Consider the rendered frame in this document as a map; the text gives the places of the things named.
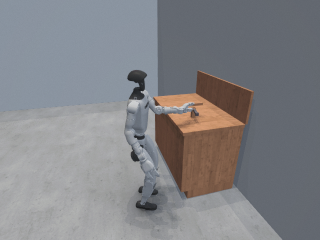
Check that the robot right thigh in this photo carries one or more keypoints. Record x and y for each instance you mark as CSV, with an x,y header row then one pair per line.
x,y
135,158

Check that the right robot forearm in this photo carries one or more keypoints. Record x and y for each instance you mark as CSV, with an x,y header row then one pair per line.
x,y
138,150

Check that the left robot hand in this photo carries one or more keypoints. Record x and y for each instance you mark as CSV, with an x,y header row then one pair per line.
x,y
186,106

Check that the right robot hand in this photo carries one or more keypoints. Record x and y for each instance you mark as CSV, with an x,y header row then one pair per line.
x,y
148,166

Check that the robot left upper arm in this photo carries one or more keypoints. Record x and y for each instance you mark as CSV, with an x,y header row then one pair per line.
x,y
156,109

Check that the left robot forearm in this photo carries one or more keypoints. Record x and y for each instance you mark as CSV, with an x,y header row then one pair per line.
x,y
174,110

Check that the tap lever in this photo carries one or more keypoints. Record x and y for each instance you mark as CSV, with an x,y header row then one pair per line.
x,y
195,111

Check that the counter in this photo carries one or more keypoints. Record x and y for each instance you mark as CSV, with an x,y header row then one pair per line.
x,y
202,151

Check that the robot right upper arm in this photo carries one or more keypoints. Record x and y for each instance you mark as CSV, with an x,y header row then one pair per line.
x,y
132,111

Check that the humanoid robot torso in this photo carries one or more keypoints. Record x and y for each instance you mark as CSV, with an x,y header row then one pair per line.
x,y
141,121

